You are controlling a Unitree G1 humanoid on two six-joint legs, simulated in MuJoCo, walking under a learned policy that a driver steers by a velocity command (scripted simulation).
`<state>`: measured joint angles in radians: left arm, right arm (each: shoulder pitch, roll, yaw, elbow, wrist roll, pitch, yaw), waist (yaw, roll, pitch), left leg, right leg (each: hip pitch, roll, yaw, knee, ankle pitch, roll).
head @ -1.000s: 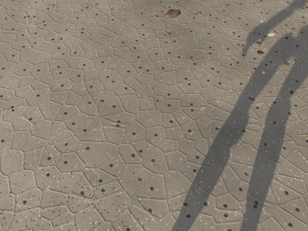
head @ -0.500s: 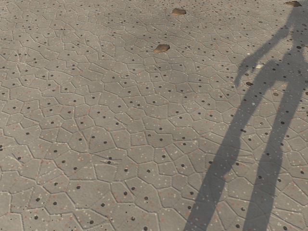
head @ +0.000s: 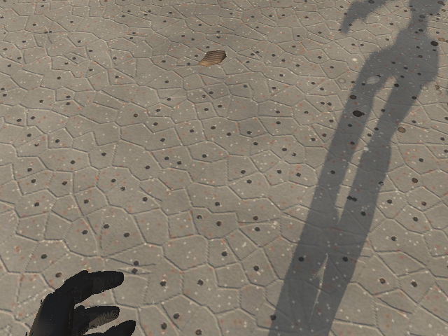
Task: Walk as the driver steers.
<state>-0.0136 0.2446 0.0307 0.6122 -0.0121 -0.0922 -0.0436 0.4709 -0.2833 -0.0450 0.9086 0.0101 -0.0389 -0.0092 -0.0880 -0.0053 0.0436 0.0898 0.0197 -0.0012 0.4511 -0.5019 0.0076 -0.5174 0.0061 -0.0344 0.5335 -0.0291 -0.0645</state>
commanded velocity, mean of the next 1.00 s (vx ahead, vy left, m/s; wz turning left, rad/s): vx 0.49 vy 0.00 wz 0.48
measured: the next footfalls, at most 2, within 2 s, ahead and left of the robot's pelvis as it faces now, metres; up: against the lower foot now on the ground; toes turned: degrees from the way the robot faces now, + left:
left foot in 0.54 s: +0.43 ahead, +0.17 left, +0.00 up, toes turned +19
right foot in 1.02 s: +0.78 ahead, +0.10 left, +0.00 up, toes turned +33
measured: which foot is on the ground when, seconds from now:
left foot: up 0.00-0.52, down 0.54-1.00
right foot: down 0.00-0.54, up 0.56-1.00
